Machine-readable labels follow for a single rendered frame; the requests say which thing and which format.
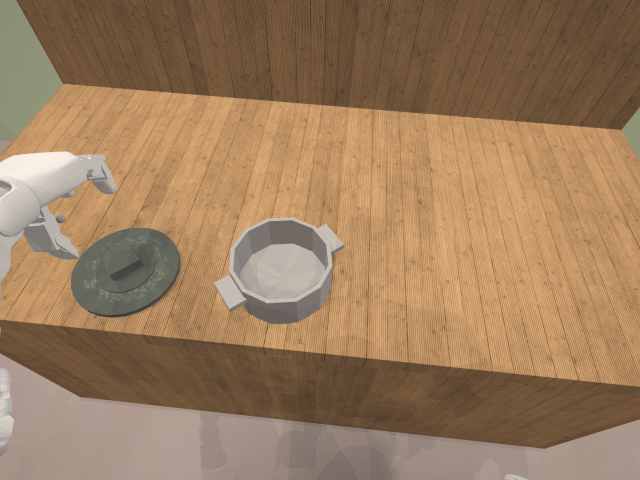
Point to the knob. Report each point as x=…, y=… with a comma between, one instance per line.
x=120, y=260

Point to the pot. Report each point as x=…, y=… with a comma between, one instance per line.
x=280, y=270

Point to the table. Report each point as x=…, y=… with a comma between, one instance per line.
x=469, y=154

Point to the left robot hand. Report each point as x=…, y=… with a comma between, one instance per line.
x=51, y=175

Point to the lid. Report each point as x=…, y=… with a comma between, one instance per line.
x=95, y=290

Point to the left robot forearm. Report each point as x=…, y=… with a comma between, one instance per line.
x=19, y=207

